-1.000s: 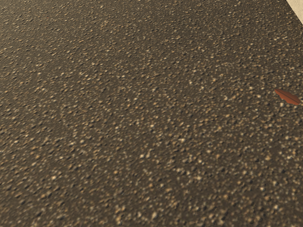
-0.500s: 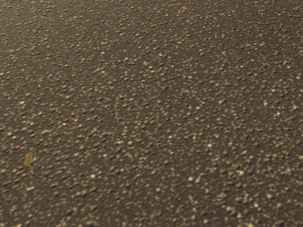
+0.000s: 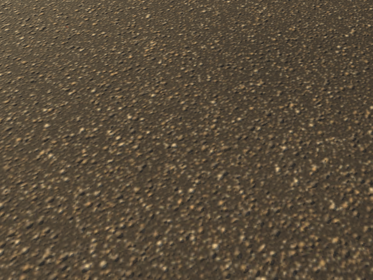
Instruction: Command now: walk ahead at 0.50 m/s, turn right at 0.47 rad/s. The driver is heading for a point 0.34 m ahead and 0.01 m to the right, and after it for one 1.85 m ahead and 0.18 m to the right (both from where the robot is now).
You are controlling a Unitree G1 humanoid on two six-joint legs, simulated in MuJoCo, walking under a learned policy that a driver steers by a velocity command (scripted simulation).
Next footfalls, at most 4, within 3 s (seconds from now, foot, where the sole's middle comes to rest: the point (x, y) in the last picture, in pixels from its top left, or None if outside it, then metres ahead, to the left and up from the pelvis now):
0.44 left None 0.44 0.08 -0.75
0.74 right None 0.32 -0.15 -0.75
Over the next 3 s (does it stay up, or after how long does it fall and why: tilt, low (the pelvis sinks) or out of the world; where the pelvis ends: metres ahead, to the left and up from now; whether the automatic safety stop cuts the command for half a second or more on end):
stays up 0.35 -0.03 0.02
